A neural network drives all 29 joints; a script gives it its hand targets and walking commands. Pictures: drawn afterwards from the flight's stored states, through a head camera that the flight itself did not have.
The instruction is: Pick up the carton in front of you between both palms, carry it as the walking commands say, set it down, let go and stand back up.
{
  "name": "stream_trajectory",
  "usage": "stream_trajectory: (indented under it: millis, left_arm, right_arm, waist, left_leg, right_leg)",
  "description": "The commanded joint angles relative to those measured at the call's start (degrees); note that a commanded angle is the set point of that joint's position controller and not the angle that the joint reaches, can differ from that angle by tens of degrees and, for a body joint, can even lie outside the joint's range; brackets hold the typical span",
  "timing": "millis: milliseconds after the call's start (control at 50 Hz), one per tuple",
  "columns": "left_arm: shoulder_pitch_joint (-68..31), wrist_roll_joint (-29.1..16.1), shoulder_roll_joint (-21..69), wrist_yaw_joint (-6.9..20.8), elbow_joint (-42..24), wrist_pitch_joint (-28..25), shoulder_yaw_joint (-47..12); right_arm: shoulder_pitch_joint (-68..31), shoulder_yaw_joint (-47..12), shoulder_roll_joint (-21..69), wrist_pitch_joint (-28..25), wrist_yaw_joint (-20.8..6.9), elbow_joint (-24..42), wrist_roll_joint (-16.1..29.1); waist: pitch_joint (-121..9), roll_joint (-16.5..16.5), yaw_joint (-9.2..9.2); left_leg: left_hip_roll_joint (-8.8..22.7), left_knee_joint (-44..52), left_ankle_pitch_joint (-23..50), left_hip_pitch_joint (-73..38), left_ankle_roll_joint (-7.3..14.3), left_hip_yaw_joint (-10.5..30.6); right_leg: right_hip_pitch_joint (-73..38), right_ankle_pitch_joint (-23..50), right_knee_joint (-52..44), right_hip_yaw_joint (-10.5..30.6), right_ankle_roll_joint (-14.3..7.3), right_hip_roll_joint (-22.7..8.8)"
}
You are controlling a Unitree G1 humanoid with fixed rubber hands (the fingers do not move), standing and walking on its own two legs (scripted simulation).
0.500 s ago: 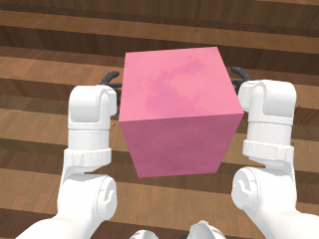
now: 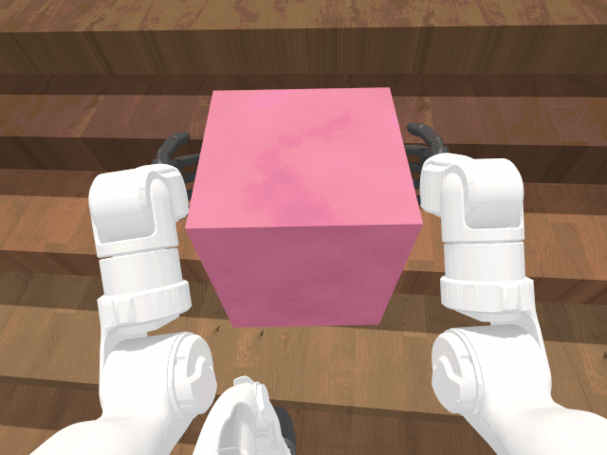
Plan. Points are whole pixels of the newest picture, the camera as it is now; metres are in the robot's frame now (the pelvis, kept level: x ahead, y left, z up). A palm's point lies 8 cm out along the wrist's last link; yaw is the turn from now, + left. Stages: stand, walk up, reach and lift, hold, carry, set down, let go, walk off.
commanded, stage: carry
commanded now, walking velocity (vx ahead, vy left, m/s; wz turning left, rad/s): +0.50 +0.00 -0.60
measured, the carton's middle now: (304, 219) +0.39 -0.05 +0.07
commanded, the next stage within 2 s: none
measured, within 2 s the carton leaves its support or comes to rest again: neither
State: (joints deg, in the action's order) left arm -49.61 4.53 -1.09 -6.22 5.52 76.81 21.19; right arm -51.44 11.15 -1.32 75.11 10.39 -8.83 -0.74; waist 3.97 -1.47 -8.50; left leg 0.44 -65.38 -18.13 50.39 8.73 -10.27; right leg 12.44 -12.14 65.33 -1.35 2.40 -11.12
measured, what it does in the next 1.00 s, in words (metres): climbs, turning right: right foot 0.14 m higher, then left foot 0.14 m higher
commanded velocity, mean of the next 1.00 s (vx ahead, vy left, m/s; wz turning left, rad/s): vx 0.50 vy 0.00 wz -0.60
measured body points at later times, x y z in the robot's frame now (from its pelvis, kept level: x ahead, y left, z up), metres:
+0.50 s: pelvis +0.31 -0.06 +0.16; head +0.32 -0.02 +0.61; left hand +0.72 +0.04 +0.32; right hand +0.68 -0.26 +0.34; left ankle +0.17 +0.08 -0.50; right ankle +0.37 -0.14 -0.49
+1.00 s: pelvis +0.61 -0.04 +0.33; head +0.64 -0.06 +0.78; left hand +1.02 -0.15 +0.48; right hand +0.84 -0.39 +0.47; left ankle +0.75 +0.02 -0.34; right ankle +0.48 -0.09 -0.22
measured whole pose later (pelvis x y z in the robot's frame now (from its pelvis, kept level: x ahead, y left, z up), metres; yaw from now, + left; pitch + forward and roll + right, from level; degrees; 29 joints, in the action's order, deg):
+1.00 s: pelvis +0.61 -0.04 +0.33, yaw -30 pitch +3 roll +3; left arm -51.8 5.1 -2.4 -6.4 11.5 78.8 19.7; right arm -48.1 13.8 1.4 76.7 9.3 -8.9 -3.1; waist -0.1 4.0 -7.8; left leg 2.9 -56.0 -20.8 38.4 4.3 -8.5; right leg 37.2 -10.8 93.9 4.8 -5.0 3.3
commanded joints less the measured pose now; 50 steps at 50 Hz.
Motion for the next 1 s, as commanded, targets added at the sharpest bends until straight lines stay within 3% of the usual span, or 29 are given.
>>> stream_trajectory:
  millis: [0, 80, 140, 200, 260, 300, 340, 360, 400, 420, 440, 460, 480, 500, 520, 560, 580, 660, 720, 740, 760, 780, 820, 840, 860, 880, 900, 940, 980]
  left_arm:
    - [-40.06, -15.92, 52.53, 10.12, -7.56, -1.35, -29.87]
    - [-46.3, -19.08, 52.3, 9.5, -17.48, -0.34, -35.72]
    - [-42.02, -19.28, 51.75, 9.81, -16.81, -0.1, -39.1]
    - [-38.55, -19.57, 51.65, 10.5, -10.95, 1.08, -40.83]
    - [-39.19, -19.22, 51.22, 10.19, -4.98, 1.79, -40.7]
    - [-41.42, -19.35, 51.78, 9.61, -1.66, 2.13, -39.03]
    - [-40.9, -20.19, 54.64, 9.0, 2.79, 2.35, -38.58]
    - [-40.77, -20.83, 55.77, 8.75, 4.61, 2.37, -38.05]
    - [-40.16, -22.16, 59.16, 8.65, 6.75, 1.94, -37.55]
    - [-43.36, -24.14, 60.77, 8.94, 5.85, 1.47, -38.04]
    - [-45.97, -27.75, 64.74, 9.51, 4.25, 0.81, -39.59]
    - [-47.14, -29.58, 68.56, 10.42, 4.04, -0.06, -40.62]
    - [-47.94, -30.64, 68.29, 11.14, 4.01, -1.0, -39.54]
    - [-50.11, -32.05, 69.86, 12.01, 2.85, -1.91, -40.17]
    - [-55.28, -34.05, 70.31, 12.64, -2.15, -3.1, -41.07]
    - [-62.28, -38.12, 73.03, 13.17, -8.24, -3.77, -43.0]
    - [-62.57, -39.08, 73.75, 13.35, -8.93, -3.96, -43.45]
    - [-56.69, -37.46, 70.06, 12.57, -5.89, -2.36, -40.63]
    - [-50.67, -34.29, 66.74, 12.55, -1.38, -1.09, -37.26]
    - [-50.05, -33.82, 66.12, 12.79, -0.68, -0.62, -36.78]
    - [-49.83, -32.57, 65.52, 13.1, 0.1, -0.23, -36.24]
    - [-50.9, -31.76, 65.07, 13.33, -0.1, 0.09, -35.69]
    - [-48.73, -29.43, 63.33, 13.41, 2.12, 1.12, -34.13]
    - [-48.29, -28.69, 62.71, 13.46, 2.76, 1.39, -33.71]
    - [-47.26, -27.48, 62.75, 13.48, 3.46, 1.33, -32.99]
    - [-43.72, -24.95, 63.79, 13.41, 5.64, 1.36, -31.84]
    - [-40.88, -22.31, 60.2, 12.96, 5.22, 1.53, -30.2]
    - [-45.07, -20.45, 60.12, 12.04, 1.68, 1.02, -30.09]
    - [-44.86, -18.7, 58.18, 10.68, -1.19, 0.5, -30.19]
  right_arm:
    - [-53.57, -34.82, 67.86, -1.71, -13.98, 18.83, 31.43]
    - [-46.91, -34.6, 66.44, -1.53, -13.45, 22.88, 28.27]
    - [-41.26, -35.23, 62.77, -0.78, -12.98, 22.89, 24.98]
    - [-38.5, -34.95, 59.59, 1.07, -14.13, 17.31, 22.72]
    - [-40.1, -32.88, 57.73, 2.57, -16.69, 11.82, 22.96]
    - [-41.89, -30.28, 57.77, 3.51, -18.45, 8.38, 23.66]
    - [-42.76, -27.0, 57.37, 4.41, -19.19, 3.99, 23.11]
    - [-41.09, -25.17, 57.39, 4.74, -19.36, 1.16, 22.46]
    - [-41.23, -22.69, 57.93, 4.63, -19.62, -2.49, 20.68]
    - [-41.91, -21.41, 58.37, 4.08, -19.45, -2.57, 19.81]
    - [-39.3, -20.5, 57.75, 3.35, -18.9, -2.58, 17.63]
    - [-36.89, -18.63, 57.34, 2.58, -18.58, -3.89, 15.13]
    - [-33.74, -16.54, 57.04, 2.14, -18.36, -6.13, 13.75]
    - [-32.43, -14.94, 55.15, 1.21, -17.87, -6.74, 12.02]
    - [-37.46, -15.18, 55.78, 0.81, -17.4, -2.53, 11.92]
    - [-43.85, -15.77, 54.84, 0.26, -15.88, 2.34, 11.82]
    - [-44.02, -16.36, 53.56, 0.07, -15.14, 4.21, 11.59]
    - [-39.92, -17.84, 50.24, 0.35, -12.83, 4.63, 10.75]
    - [-38.35, -19.22, 49.89, 1.78, -12.13, 1.91, 9.71]
    - [-38.86, -19.23, 50.16, 2.02, -11.97, 1.2, 9.61]
    - [-38.86, -19.73, 50.44, 2.29, -11.82, 0.64, 9.6]
    - [-39.15, -21.01, 50.88, 2.68, -11.9, 0.57, 10.68]
    - [-40.99, -23.13, 54.7, 3.23, -12.15, -0.69, 13.59]
    - [-41.0, -23.95, 56.67, 3.1, -12.49, -0.49, 15.55]
    - [-41.64, -24.83, 57.96, 2.78, -13.03, 0.34, 17.73]
    - [-41.12, -26.48, 59.59, 1.58, -13.66, 0.2, 19.47]
    - [-41.53, -28.27, 64.26, 1.15, -14.2, 2.49, 22.17]
    - [-50.46, -29.63, 67.29, -0.03, -15.76, 9.38, 26.32]
    - [-54.49, -32.0, 70.21, -0.47, -16.9, 12.86, 30.15]
  waist:
    - [-56.45, -5.73, 2.41]
    - [-43.95, -5.26, 1.35]
    - [-40.96, 2.21, 0.69]
    - [-36.27, -3.44, -1.05]
    - [-26.73, -1.79, 3.22]
    - [-20.22, -4.46, 6.68]
    - [-20.8, -9.71, 8.29]
    - [-24.54, -11.87, 9.51]
    - [-33.5, -16.81, 16.5]
    - [-38.18, -12.12, 18.37]
    - [-41.15, -12.55, 21.77]
    - [-32.04, -4.08, 16.31]
    - [-43.51, 8.92, 14.1]
    - [-50.61, 5.32, 17.31]
    - [-44.23, 4.02, 18.16]
    - [-32.79, 0.73, 13.59]
    - [-31.53, 0.91, 14.15]
    - [-31.42, 1.67, 16.64]
    - [-28.88, 3.49, 17.99]
    - [-27.98, 4.95, 16.28]
    - [-28.49, 2.36, 14.51]
    - [-26.86, 5.88, 12.93]
    - [-37.52, 18.2, 1.62]
    - [-43.42, 15.13, -5.12]
    - [-45.53, 8.03, -7.04]
    - [-50.14, -21.56, -0.35]
    - [-52.79, -13.93, 1.42]
    - [-39.11, -3.21, 3.97]
    - [-33.6, -2.32, 4.99]
  left_leg:
    - [15.72, 27.97, 31.32, -66.12, 11.31, 44.6]
    - [19.36, 34.75, 15.42, -64.29, 7.8, 36.99]
    - [23.03, 36.85, 25.54, -69.14, 7.12, 33.18]
    - [25.2, 39.47, 25.78, -75.58, 7.49, 28.06]
    - [19.94, 48.34, 6.31, -65.46, 1.4, 16.41]
    - [13.7, 57.33, 6.63, -47.55, 0.63, 5.36]
    - [9.64, 56.58, 42.1, -35.02, 0.49, -6.9]
    - [10.99, 51.66, 67.53, -39.35, 1.1, -7.85]
    - [12.84, 34.75, 103.47, -50.26, -1.42, -10.4]
    - [11.0, 16.74, 110.58, -52.52, -4.62, -10.4]
    - [10.97, -1.66, 96.57, -49.6, -6.15, -8.64]
    - [5.53, -13.35, 18.48, -31.27, -8.72, -1.31]
    - [-4.35, -44.86, -2.92, -10.24, -12.96, 11.02]
    - [-3.42, -54.26, -0.47, -1.54, -10.23, 19.03]
    - [-2.73, -53.15, -3.14, 3.57, -8.2, 19.69]
    - [0.01, -41.68, -3.75, 6.17, -5.56, 19.08]
    - [0.16, -41.95, -5.16, 6.22, -5.3, 18.05]
    - [1.98, -44.63, -15.62, 19.61, -4.08, 14.54]
    - [4.66, -43.67, -20.72, 33.52, -3.58, 15.23]
    - [5.74, -37.69, -19.91, 29.44, -3.91, 15.65]
    - [5.14, -22.67, -14.97, 13.6, -4.67, 8.21]
    - [2.99, -7.29, -10.46, -7.4, -4.55, 1.93]
    - [-1.17, -1.83, 1.69, -34.81, -4.36, -1.45]
    - [-4.86, 10.44, 5.71, -44.68, -5.3, -5.03]
    - [-2.7, 23.49, 9.28, -55.87, -3.83, 6.26]
    - [20.22, 36.79, 31.57, -64.46, 9.47, 51.31]
    - [21.58, 38.91, 16.16, -58.0, 11.14, 60.81]
    - [18.78, 35.07, -1.54, -47.28, 6.01, 48.62]
    - [17.46, 35.15, -11.37, -43.52, 2.19, 37.82]
  right_leg:
    - [25.66, -2.38, 45.43, 14.69, -5.62, 14.82]
    - [41.1, -4.93, 43.13, 9.22, -7.99, 9.11]
    - [49.94, -13.49, 38.88, 7.66, -9.28, 7.37]
    - [69.74, -21.3, 56.85, 5.36, -11.48, 8.75]
    - [71.22, -19.04, 51.67, 0.42, -11.22, 6.77]
    - [55.5, -15.75, 32.97, -6.01, -9.45, 7.07]
    - [32.17, -6.6, 15.84, -12.95, -11.5, 10.26]
    - [27.5, -2.54, 13.29, -15.59, -13.16, 12.67]
    - [19.13, -1.26, 5.01, -20.06, -14.04, 18.7]
    - [11.79, 2.17, -8.09, -20.71, -12.14, 23.17]
    - [0.43, 7.77, -31.14, -11.74, -11.93, 22.25]
    - [-7.83, 24.02, -39.72, 4.86, -14.7, 15.4]
    - [-28.49, 76.54, -26.26, 34.56, -27.35, -0.91]
    - [-32.01, 53.16, -31.51, 42.0, -30.69, -1.03]
    - [-25.99, 29.75, -33.85, 42.55, -28.11, 0.96]
    - [-17.9, 13.79, -35.47, 34.51, -21.95, 2.01]
    - [-14.49, 5.68, -37.27, 33.07, -21.03, 1.81]
    - [-22.24, 22.28, -38.47, 30.8, -22.68, -3.02]
    - [-28.91, 15.64, -41.87, 29.96, -20.29, -1.19]
    - [-24.49, 16.69, -43.9, 27.73, -18.34, 0.31]
    - [-14.1, 15.97, -49.19, 18.72, -17.06, 3.25]
    - [3.99, 24.67, -54.27, 12.03, -16.14, 6.36]
    - [8.06, 65.2, -38.99, 4.14, -13.69, 7.17]
    - [5.28, 73.03, -22.78, -0.29, -11.04, 8.39]
    - [11.8, 51.04, -4.55, 3.0, -8.93, 10.67]
    - [29.04, -3.86, 21.95, 6.31, -4.54, 21.91]
    - [27.54, -2.37, 37.13, 13.18, -6.17, 17.17]
    - [34.92, 0.86, 39.54, 9.52, -7.59, 11.78]
    - [38.03, 1.39, 36.25, 8.84, -8.5, 8.73]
